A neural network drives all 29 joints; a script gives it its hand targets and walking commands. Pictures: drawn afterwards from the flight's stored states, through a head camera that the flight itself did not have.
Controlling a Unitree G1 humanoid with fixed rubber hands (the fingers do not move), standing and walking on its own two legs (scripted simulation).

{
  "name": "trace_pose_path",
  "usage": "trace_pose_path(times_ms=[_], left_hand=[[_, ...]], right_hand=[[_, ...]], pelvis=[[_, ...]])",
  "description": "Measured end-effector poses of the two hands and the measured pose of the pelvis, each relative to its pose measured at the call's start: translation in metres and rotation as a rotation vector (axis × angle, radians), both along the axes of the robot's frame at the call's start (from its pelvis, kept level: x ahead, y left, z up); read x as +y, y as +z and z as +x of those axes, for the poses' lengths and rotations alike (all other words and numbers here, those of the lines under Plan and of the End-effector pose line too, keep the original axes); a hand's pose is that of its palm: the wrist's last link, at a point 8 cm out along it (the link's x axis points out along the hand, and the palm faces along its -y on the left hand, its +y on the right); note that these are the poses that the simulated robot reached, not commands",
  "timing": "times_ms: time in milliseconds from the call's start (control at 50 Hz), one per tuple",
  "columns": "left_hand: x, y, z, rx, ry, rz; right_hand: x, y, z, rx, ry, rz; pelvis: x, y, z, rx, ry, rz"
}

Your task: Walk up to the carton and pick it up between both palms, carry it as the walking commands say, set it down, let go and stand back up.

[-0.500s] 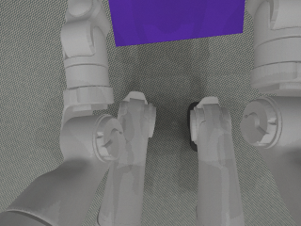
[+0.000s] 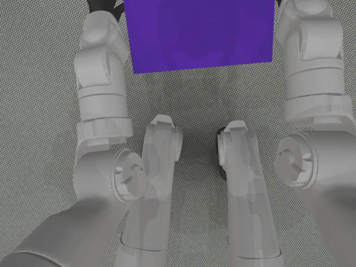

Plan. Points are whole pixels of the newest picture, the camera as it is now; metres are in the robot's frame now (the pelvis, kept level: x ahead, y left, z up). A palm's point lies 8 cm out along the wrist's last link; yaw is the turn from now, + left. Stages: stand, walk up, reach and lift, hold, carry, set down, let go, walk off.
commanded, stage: reach and lift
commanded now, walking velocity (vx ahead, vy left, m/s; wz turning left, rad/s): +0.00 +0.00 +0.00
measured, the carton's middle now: (193, 8) +0.55 +0.04 -0.16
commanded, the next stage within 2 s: none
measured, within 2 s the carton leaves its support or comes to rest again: neither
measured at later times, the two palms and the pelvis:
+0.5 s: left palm (83, 8) +0.49 +0.18 -0.02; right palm out of the picture +0.53 -0.10 -0.02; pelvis +0.01 +0.01 +0.05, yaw +0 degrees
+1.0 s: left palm out of the picture +0.47 +0.18 +0.10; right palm out of the picture +0.52 -0.11 +0.10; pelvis +0.09 +0.00 +0.13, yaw +1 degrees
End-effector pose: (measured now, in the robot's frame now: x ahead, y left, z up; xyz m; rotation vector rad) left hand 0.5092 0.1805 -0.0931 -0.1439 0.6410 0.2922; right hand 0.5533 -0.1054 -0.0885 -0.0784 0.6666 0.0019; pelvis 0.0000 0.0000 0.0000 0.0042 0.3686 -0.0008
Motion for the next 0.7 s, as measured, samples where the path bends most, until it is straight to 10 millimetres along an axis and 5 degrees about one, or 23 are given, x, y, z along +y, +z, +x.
trace_pose_path(times_ms=[500, 700], left_hand=[[0.002, 0.069, -0.02, 0.004, -0.002, 0.012], [-0.004, 0.108, -0.028, 0.01, -0.002, -0.007]], right_hand=[[0.002, 0.064, -0.022, 0.004, -0.002, 0.008], [-0.004, 0.111, -0.029, 0.01, 0.001, -0.015]], pelvis=[[0.006, 0.05, 0.007, -0.051, 0.011, -0.022], [0.005, 0.071, 0.025, 0.006, 0.007, -0.01]])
